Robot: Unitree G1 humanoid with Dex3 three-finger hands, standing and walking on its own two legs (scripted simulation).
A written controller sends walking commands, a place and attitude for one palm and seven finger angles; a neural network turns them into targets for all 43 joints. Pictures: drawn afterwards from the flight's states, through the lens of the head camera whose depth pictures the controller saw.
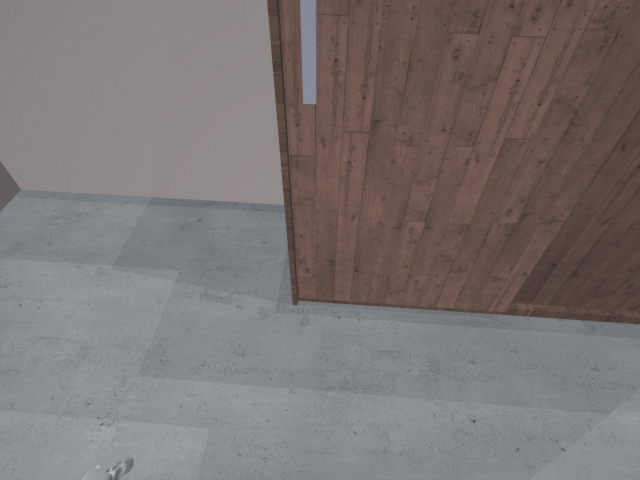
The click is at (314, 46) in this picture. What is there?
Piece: wardrobe's sliding door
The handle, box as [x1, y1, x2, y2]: [300, 0, 316, 103]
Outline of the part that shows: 300,0 303,103 315,103 316,0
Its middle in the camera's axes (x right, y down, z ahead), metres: -0.02 -0.39 +0.71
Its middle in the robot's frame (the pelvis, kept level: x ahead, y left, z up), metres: +0.82 +0.06 +0.22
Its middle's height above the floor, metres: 0.99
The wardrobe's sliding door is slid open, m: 0.00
